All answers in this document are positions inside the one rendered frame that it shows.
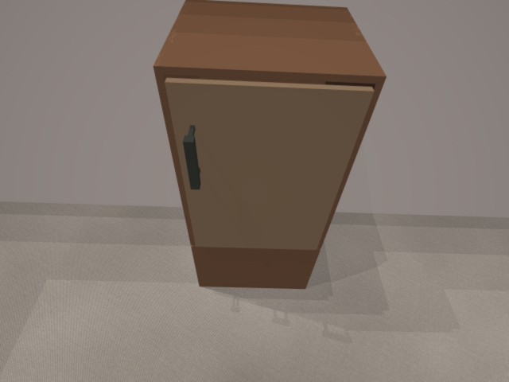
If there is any handle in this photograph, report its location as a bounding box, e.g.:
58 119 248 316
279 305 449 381
183 125 200 189

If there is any cupboard door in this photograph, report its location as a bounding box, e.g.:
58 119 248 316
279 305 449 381
165 77 374 250

